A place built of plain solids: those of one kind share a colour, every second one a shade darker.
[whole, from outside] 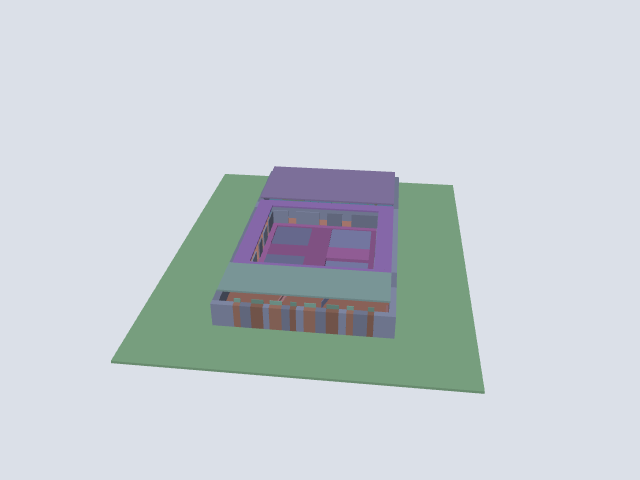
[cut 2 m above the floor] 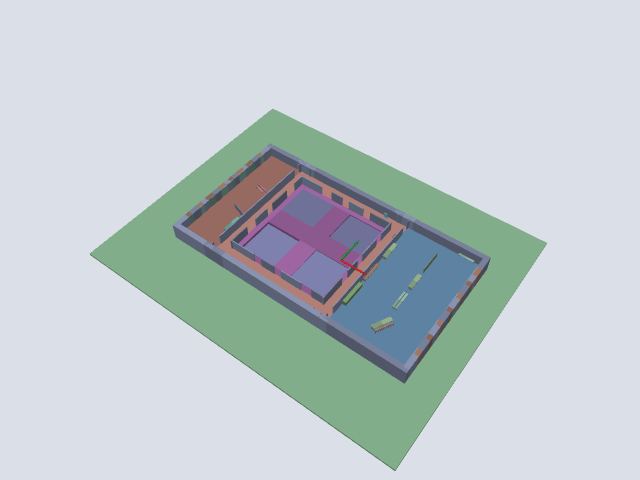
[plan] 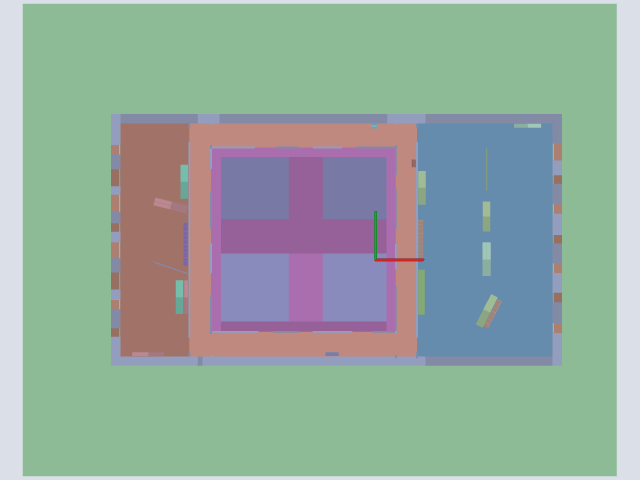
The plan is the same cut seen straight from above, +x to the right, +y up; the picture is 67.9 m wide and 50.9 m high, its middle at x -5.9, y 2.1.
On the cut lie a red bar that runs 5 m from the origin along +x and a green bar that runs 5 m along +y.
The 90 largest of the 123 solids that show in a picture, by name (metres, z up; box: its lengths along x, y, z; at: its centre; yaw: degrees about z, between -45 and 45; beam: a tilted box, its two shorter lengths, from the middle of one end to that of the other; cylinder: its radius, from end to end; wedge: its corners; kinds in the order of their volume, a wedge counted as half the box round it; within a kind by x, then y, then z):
{
 "ground_under_all_1": {"box": [62.99, 50.11, 0.4], "at": [-5.92, 2.11, -1.44]},
 "wall_1": {"box": [1.0, 3.09, 3.89], "at": [-27.56, -9.7, 0.66]},
 "wall_2": {"box": [1.0, 2.0, 3.89], "at": [-27.56, -6.25, 0.66]},
 "wall_3": {"box": [1.0, 1.11, 3.89], "at": [-27.56, -3.69, 0.66]},
 "wall_4": {"box": [1.0, 1.51, 3.89], "at": [-27.56, -0.58, 0.66]},
 "wall_5": {"box": [1.0, 1.11, 3.89], "at": [-27.56, 2.42, 0.66]},
 "wall_6": {"box": [1.0, 1.21, 3.89], "at": [-27.56, 4.49, 0.66]},
 "wall_7": {"box": [1.0, 0.9, 3.89], "at": [-27.56, 7.34, 0.66]},
 "wall_8": {"box": [1.0, 1.58, 3.89], "at": [-27.56, 10.38, 0.66]},
 "wall_9": {"box": [1.0, 3.29, 3.89], "at": [-27.56, 13.82, 0.66]},
 "wall_10": {"box": [9.2, 1.0, 3.89], "at": [-23.46, -10.74, 0.66]},
 "wall_11": {"box": [9.2, 1.0, 3.89], "at": [-23.46, 14.96, 0.66]},
 "wall_12": {"box": [0.2, 20.73, 3.89], "at": [-19.76, 2.12, 0.66]},
 "wall_13": {"box": [4.1, 1.0, 3.89], "at": [-18.61, -10.74, 0.66]},
 "wall_14": {"box": [4.1, 1.0, 3.89], "at": [-18.61, 14.96, 0.66]},
 "wall_15": {"box": [0.2, 4.0, 3.89], "at": [-17.46, -5.74, 0.66]},
 "wall_16": {"box": [0.2, 3.17, 3.89], "at": [-17.46, 0.15, 0.66]},
 "wall_17": {"box": [0.2, 3.17, 3.89], "at": [-17.46, 0.15, 0.66]},
 "wall_18": {"box": [0.2, 4.05, 3.89], "at": [-17.46, 5.26, 0.66]},
 "wall_19": {"box": [0.2, 4.05, 3.89], "at": [-17.46, 5.26, 0.66]},
 "wall_20": {"box": [0.2, 2.38, 3.89], "at": [-17.46, 10.82, 0.66]},
 "wall_21": {"box": [0.2, 2.52, 3.89], "at": [-17.46, 10.9, 0.66]},
 "wall_22": {"box": [4.78, 0.2, 3.89], "at": [-15.17, 11.91, 0.66]},
 "wall_23": {"box": [5.13, 0.2, 3.89], "at": [-15.0, -7.64, 0.66]},
 "wall_24": {"box": [2.73, 0.2, 3.89], "at": [-9.52, -7.64, 0.66]},
 "wall_25": {"box": [21.4, 1.0, 3.89], "at": [-7.66, -10.74, 0.66]},
 "wall_26": {"box": [21.4, 1.0, 3.89], "at": [-7.66, 14.96, 0.66]},
 "wall_27": {"box": [3.1, 0.2, 3.89], "at": [-5.11, 11.91, 0.66]},
 "wall_28": {"box": [4.17, 0.2, 3.89], "at": [-4.57, -7.64, 0.66]},
 "wall_29": {"box": [4.3, 0.2, 3.89], "at": [0.09, 11.91, 0.66]},
 "wall_30": {"box": [2.58, 0.2, 3.89], "at": [0.95, -7.64, 0.66]},
 "wall_31": {"box": [0.2, 4.98, 3.89], "at": [2.14, -5.25, 0.66]},
 "wall_32": {"box": [0.2, 2.75, 3.89], "at": [2.14, 0.36, 0.66]},
 "wall_33": {"box": [0.2, 2.75, 3.89], "at": [2.14, 0.36, 0.66]},
 "wall_34": {"box": [0.2, 4.28, 3.89], "at": [2.14, 5.37, 0.66]},
 "wall_35": {"box": [0.2, 4.28, 3.89], "at": [2.14, 5.37, 0.66]},
 "wall_36": {"box": [0.2, 3.0, 3.89], "at": [2.14, 10.51, 0.66]},
 "wall_37": {"box": [0.2, 3.15, 3.89], "at": [2.14, 10.59, 0.66]},
 "wall_38": {"box": [4.05, 1.0, 3.89], "at": [3.27, -10.74, 0.66]},
 "wall_39": {"box": [4.05, 1.0, 3.89], "at": [3.27, 14.96, 0.66]},
 "wall_40": {"box": [0.2, 20.73, 3.89], "at": [4.39, 2.12, 0.66]},
 "wall_41": {"box": [16.27, 1.0, 3.89], "at": [11.62, -10.74, 0.66]},
 "wall_42": {"box": [16.27, 1.0, 3.89], "at": [11.62, 14.96, 0.66]},
 "wall_43": {"box": [1.0, 3.44, 3.89], "at": [19.26, -9.52, 0.66]},
 "wall_44": {"box": [1.0, 2.21, 3.89], "at": [19.26, -5.59, 0.66]},
 "wall_45": {"box": [1.0, 2.1, 3.89], "at": [19.26, -2.44, 0.66]},
 "wall_46": {"box": [1.0, 2.11, 3.89], "at": [19.26, 0.67, 0.66]},
 "wall_47": {"box": [1.0, 2.27, 3.89], "at": [19.26, 3.75, 0.66]},
 "wall_48": {"box": [1.0, 2.17, 3.89], "at": [19.26, 6.97, 0.66]},
 "wall_49": {"box": [1.0, 1.56, 3.89], "at": [19.26, 9.74, 0.66]},
 "wall_50": {"box": [1.0, 3.14, 3.89], "at": [19.26, 13.89, 0.66]},
 "floor_refectory_1": {"box": [14.47, 24.9, 1.29], "at": [11.62, 2.11, -0.65]},
 "floor_corr_1": {"box": [2.3, 24.9, 1.29], "at": [-18.61, 2.11, -0.65]},
 "floor_corr_2": {"box": [19.6, 2.7, 1.29], "at": [-7.66, -8.99, -0.65]},
 "floor_corr_3": {"box": [19.6, 2.65, 1.29], "at": [-7.66, 13.23, -0.65]},
 "floor_corr_4": {"box": [2.25, 24.9, 1.29], "at": [3.27, 2.11, -0.65]},
 "floor_gang_1": {"box": [1.05, 19.55, 1.29], "at": [-16.93, 2.13, -0.65]},
 "floor_gang_2": {"box": [17.55, 1.1, 1.29], "at": [-7.63, -7.09, -0.65]},
 "floor_gang_3": {"box": [17.55, 3.65, 1.29], "at": [-7.63, 2.48, -0.65]},
 "floor_gang_4": {"box": [17.55, 1.0, 1.29], "at": [-7.63, 11.41, -0.65]},
 "floor_gang_5": {"box": [3.6, 7.2, 1.29], "at": [-7.41, -2.94, -0.65]},
 "floor_gang_6": {"box": [3.6, 6.6, 1.29], "at": [-7.41, 7.61, -0.65]},
 "floor_gang_7": {"box": [1.0, 19.55, 1.29], "at": [1.64, 2.13, -0.65]},
 "floor_breakhall_1": {"box": [7.4, 24.9, 1.29], "at": [-23.46, 2.11, -0.65]},
 "step_tier_1": {"box": [7.2, 7.2, 0.7], "at": [-12.81, -2.94, -0.94]},
 "step_tier_2": {"box": [7.2, 6.6, 1.29], "at": [-12.81, 7.61, -0.65]},
 "step_tier_3": {"box": [6.75, 7.2, 1.13], "at": [-2.23, -2.94, -0.72]},
 "step_tier_4": {"box": [6.75, 6.6, 1.04], "at": [-2.23, 7.61, -0.77]},
 "ceil_refectory_1": {"box": [14.47, 24.9, 0.3], "at": [11.62, 2.11, 3.95]},
 "ceil_corr_1": {"box": [2.3, 24.9, 0.3], "at": [-18.61, 2.11, 3.4]},
 "ceil_corr_2": {"box": [19.6, 2.7, 0.3], "at": [-7.66, -8.99, 3.4]},
 "ceil_corr_3": {"box": [19.6, 2.65, 0.3], "at": [-7.66, 13.23, 3.4]},
 "ceil_corr_4": {"box": [2.25, 24.9, 0.3], "at": [3.27, 2.11, 3.4]},
 "wall_mass_1": {"box": [0.85, 0.9, 3.89], "at": [-27.63, -7.7, 0.66]},
 "wall_mass_2": {"box": [0.85, 1.0, 3.89], "at": [-27.63, -4.75, 0.66]},
 "wall_mass_3": {"box": [0.85, 1.8, 3.89], "at": [-27.63, -2.24, 0.66]},
 "wall_mass_4": {"box": [0.85, 1.7, 3.89], "at": [-27.63, 1.02, 0.66]},
 "wall_mass_5": {"box": [0.85, 0.9, 3.89], "at": [-27.63, 3.43, 0.66]},
 "wall_mass_6": {"box": [0.85, 1.8, 3.89], "at": [-27.63, 5.99, 0.66]},
 "wall_mass_7": {"box": [0.85, 1.8, 3.89], "at": [-27.63, 8.69, 0.66]},
 "wall_mass_8": {"box": [0.85, 1.0, 3.89], "at": [-27.63, 11.67, 0.66]},
 "wall_mass_9": {"box": [0.85, 1.1, 3.89], "at": [19.33, -7.25, 0.66]},
 "wall_mass_10": {"box": [0.85, 1.0, 3.89], "at": [19.33, -3.99, 0.66]},
 "wall_mass_11": {"box": [0.85, 1.0, 3.89], "at": [19.33, -0.89, 0.66]},
 "wall_mass_12": {"box": [0.85, 0.9, 3.89], "at": [19.33, 2.17, 0.66]},
 "wall_mass_13": {"box": [0.85, 1.0, 3.89], "at": [19.33, 5.39, 0.66]},
 "wall_mass_14": {"box": [0.85, 0.9, 3.89], "at": [19.33, 8.51, 0.66]},
 "wall_mass_15": {"box": [0.85, 1.8, 3.89], "at": [19.33, 11.42, 0.66]},
 "ceil_breakhall_1": {"box": [7.4, 24.9, 0.3], "at": [-23.46, 2.11, 4.45]},
 "counter_ref_1": {"box": [0.66, 4.78, 0.87], "at": [4.85, -3.45, 0.43]}
}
